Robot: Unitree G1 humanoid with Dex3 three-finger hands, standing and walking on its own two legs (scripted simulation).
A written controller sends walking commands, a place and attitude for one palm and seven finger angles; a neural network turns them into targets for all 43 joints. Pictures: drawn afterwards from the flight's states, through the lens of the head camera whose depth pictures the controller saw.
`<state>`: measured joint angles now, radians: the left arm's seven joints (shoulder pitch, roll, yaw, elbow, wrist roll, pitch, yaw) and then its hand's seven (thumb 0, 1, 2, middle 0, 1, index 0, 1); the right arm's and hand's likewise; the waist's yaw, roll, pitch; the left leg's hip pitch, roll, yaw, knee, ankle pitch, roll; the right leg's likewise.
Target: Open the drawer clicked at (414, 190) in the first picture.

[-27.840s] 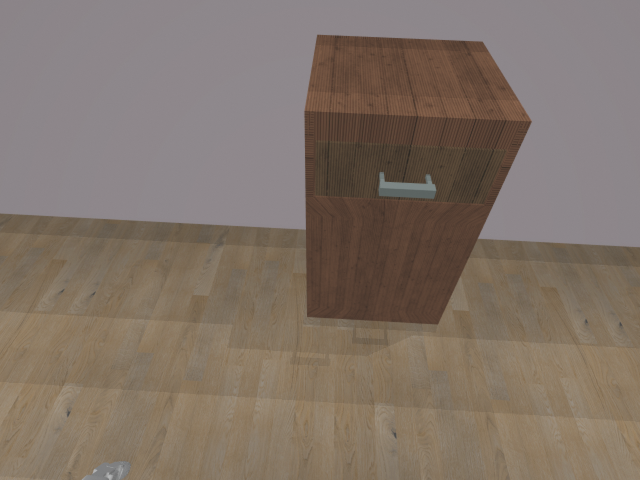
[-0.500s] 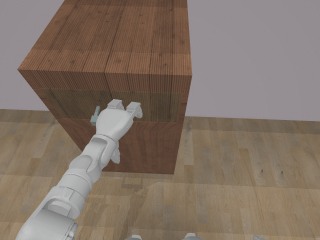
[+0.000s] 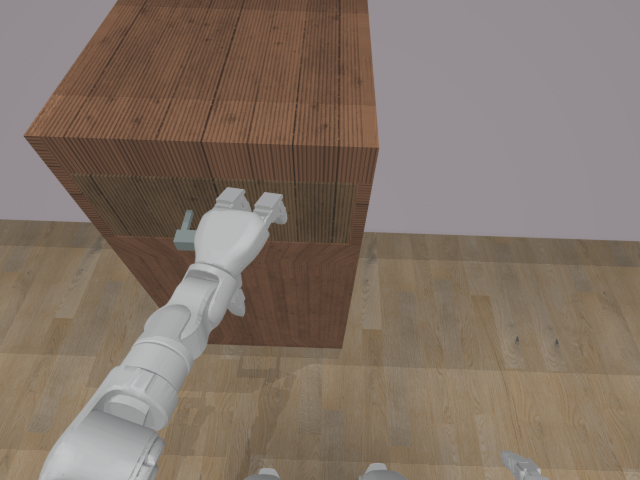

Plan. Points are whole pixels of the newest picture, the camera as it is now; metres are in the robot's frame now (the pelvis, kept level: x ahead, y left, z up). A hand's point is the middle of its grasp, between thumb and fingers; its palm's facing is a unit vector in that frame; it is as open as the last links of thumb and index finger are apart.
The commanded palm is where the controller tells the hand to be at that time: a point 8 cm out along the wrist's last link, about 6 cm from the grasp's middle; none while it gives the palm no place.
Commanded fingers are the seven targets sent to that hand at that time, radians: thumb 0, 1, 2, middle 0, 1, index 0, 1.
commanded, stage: lower the fingers behind the handle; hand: left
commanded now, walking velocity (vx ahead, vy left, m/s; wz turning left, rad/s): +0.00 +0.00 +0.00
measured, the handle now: (219, 229) +0.49 +0.17 -0.05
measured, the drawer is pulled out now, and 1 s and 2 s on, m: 0.00 0.00 0.00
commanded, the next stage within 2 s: close the thumb around the handle in 1.42 s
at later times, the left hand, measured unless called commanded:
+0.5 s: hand (233, 263) +0.42 +0.14 -0.04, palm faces +0.00 -0.11 -0.99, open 13.9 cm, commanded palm +0.39 +0.16 +0.01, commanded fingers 0.00 -0.50 0.30 -0.30 -1.20 -0.30 -1.20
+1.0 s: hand (221, 263) +0.42 +0.16 -0.05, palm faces -0.04 -0.02 -1.00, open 14.1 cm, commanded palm +0.38 +0.16 -0.02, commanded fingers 0.00 -0.50 0.30 -0.30 -1.20 -0.30 -1.20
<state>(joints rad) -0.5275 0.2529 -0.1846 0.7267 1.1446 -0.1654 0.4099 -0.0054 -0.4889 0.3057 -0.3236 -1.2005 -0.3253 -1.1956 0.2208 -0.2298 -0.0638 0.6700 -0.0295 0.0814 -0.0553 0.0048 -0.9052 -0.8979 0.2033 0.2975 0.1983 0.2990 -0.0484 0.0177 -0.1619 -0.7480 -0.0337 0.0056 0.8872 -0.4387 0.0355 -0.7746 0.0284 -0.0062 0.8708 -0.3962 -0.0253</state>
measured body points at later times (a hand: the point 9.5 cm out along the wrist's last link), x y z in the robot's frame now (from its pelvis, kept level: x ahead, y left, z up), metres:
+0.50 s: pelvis +0.00 +0.00 -0.02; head +0.09 -0.01 +0.42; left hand +0.41 +0.14 +0.02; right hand +0.07 -0.28 -0.15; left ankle -0.01 +0.10 -0.69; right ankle +0.01 -0.11 -0.69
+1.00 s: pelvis -0.02 -0.01 -0.02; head +0.08 -0.02 +0.42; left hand +0.42 +0.16 +0.01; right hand +0.05 -0.28 -0.16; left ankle -0.01 +0.10 -0.69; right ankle +0.01 -0.11 -0.69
